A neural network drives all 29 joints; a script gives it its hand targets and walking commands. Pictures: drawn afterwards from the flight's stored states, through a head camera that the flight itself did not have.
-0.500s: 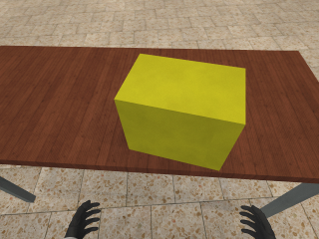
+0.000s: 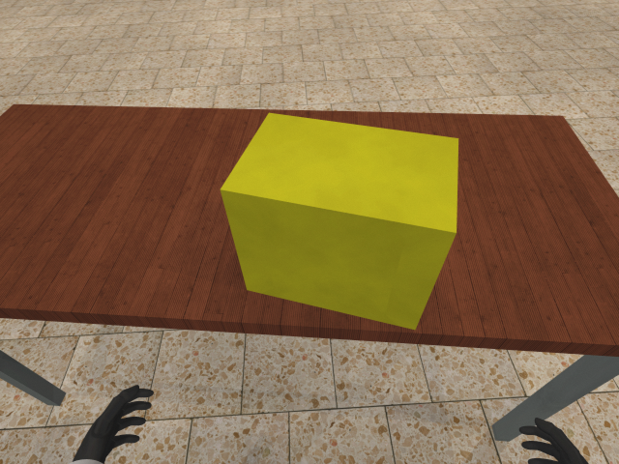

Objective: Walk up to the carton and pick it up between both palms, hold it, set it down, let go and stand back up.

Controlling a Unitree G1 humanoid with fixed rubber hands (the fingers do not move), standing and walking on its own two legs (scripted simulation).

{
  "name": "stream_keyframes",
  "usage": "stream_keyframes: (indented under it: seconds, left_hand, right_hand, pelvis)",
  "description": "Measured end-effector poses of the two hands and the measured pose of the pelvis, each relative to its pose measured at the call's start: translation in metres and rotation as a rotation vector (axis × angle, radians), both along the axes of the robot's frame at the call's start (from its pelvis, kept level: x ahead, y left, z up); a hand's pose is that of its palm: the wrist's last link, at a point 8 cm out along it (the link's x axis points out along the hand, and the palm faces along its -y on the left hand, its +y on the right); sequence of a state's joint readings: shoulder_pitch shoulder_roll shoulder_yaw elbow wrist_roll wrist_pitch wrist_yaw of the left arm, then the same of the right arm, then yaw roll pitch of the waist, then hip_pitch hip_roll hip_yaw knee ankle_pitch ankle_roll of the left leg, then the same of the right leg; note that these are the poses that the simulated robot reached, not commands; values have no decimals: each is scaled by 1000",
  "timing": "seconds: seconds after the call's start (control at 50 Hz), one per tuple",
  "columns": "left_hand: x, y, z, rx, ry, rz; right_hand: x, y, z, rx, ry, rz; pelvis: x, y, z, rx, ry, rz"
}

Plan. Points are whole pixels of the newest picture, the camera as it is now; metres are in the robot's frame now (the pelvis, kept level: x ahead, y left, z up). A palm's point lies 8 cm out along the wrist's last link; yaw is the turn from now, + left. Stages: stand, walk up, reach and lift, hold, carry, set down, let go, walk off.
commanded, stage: stand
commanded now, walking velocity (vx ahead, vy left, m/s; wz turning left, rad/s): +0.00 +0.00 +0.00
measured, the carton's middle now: (342, 221) +0.44 -0.02 +0.05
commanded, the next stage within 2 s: none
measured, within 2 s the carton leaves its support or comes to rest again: neither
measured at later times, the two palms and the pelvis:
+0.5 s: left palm out of the picture +0.14 +0.29 -0.04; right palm out of the picture +0.12 -0.30 -0.08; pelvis -0.01 +0.00 +0.00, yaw +0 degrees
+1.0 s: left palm out of the picture +0.13 +0.29 -0.04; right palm out of the picture +0.11 -0.30 -0.07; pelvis -0.01 +0.00 +0.00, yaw +0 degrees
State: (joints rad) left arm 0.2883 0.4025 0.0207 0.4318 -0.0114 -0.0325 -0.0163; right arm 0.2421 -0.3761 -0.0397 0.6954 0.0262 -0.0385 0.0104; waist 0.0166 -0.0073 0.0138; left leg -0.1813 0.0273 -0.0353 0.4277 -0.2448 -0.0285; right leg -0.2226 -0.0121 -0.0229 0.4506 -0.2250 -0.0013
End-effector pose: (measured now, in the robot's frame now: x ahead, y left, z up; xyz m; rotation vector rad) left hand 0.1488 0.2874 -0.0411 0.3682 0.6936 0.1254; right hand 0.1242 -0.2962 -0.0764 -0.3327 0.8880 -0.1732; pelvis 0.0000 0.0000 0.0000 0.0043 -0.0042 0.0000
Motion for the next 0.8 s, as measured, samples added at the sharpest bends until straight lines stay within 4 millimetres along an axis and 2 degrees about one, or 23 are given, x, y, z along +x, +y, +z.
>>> stream_keyframes:
  seconds: [0.8]
  left_hand:
    - [-17, 7, 0, 24, 9, 5]
  right_hand:
    - [-10, -6, 3, -7, -16, 5]
  pelvis:
    - [-12, -2, 0, 2, -18, 0]
